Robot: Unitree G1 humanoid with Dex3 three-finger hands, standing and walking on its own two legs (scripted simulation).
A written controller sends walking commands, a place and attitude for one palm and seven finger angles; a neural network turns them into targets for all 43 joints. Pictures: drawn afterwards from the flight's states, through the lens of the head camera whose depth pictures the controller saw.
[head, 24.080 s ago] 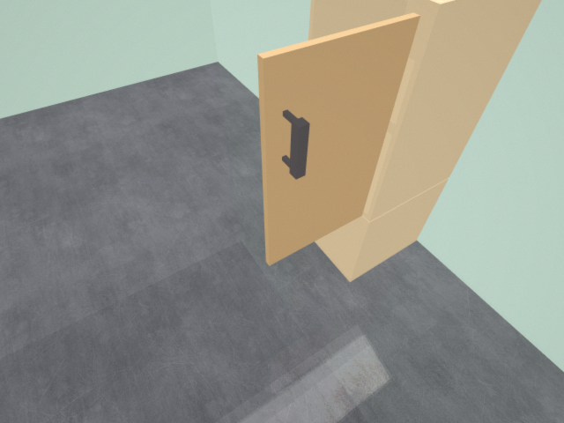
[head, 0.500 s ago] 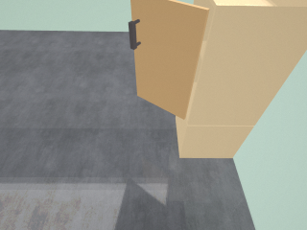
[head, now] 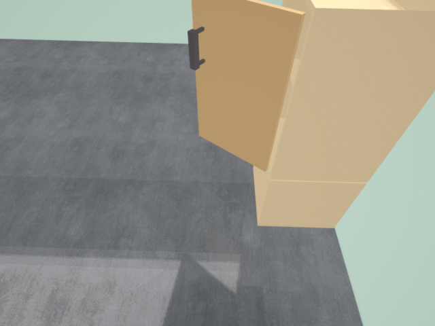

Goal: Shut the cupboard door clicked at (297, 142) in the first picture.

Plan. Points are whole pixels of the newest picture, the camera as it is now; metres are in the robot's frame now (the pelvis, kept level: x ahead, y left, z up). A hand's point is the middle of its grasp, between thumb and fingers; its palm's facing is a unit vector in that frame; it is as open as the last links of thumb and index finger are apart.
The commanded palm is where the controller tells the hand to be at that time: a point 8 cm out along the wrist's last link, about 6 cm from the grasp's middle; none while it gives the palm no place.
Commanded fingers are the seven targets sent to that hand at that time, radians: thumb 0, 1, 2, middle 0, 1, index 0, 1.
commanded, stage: walk to a spot facing it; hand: left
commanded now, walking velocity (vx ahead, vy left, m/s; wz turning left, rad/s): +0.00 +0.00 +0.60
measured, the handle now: (197, 48) +0.90 +0.11 +0.08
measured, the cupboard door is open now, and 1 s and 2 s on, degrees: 54 54 54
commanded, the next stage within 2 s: none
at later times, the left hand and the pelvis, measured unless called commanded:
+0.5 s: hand out of the picture +0.03 +0.24 -0.16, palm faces +0.32 -0.91 -0.28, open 7.4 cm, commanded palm none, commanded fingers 0.00 0.90 0.90 -0.20 -0.30 -0.20 -0.30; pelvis -0.02 +0.00 +0.00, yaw +19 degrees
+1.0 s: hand out of the picture -0.13 +0.19 -0.19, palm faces +0.63 -0.72 -0.28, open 7.4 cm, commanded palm none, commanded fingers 0.00 0.90 0.90 -0.20 -0.30 -0.20 -0.30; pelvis -0.03 -0.01 -0.02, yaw +40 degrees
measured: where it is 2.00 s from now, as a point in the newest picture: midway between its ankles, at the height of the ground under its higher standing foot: outside the picture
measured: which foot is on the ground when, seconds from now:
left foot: down 0.00-0.56, up 0.58-0.86, down 0.88-1.00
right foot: down 0.00-0.20, up 0.22-0.56, down 0.58-0.88, up 0.90-1.00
